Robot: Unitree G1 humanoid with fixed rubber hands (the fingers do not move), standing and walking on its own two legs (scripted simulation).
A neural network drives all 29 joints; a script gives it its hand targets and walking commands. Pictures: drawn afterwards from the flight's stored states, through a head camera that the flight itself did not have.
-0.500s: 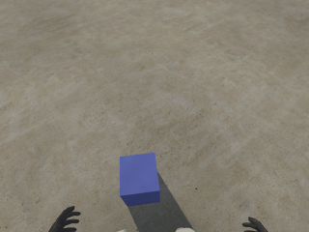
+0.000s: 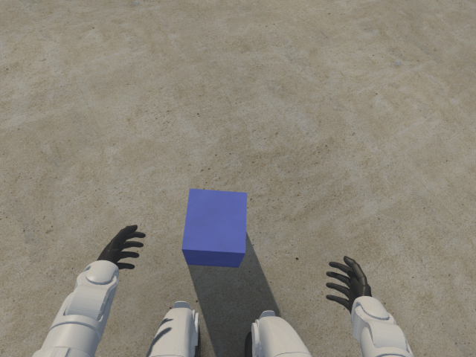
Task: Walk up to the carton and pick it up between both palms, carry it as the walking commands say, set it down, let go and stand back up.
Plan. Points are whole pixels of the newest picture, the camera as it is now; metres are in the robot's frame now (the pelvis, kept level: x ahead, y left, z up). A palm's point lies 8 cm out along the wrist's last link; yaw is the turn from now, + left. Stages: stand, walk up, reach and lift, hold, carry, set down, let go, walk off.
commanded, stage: reach and lift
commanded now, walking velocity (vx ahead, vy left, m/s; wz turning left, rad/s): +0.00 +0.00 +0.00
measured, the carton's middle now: (215, 230) +0.49 +0.02 -0.58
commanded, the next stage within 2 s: none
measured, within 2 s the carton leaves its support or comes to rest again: neither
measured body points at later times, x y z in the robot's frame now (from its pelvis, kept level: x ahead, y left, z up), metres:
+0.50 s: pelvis -0.03 +0.00 -0.03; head +0.19 +0.00 +0.36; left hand +0.40 +0.21 -0.13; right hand +0.35 -0.20 -0.13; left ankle +0.07 +0.11 -0.67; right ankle +0.02 -0.12 -0.67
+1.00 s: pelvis -0.03 +0.02 -0.04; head +0.27 +0.01 +0.29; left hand +0.51 +0.19 -0.14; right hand +0.47 -0.17 -0.15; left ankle +0.07 +0.11 -0.67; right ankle +0.02 -0.12 -0.67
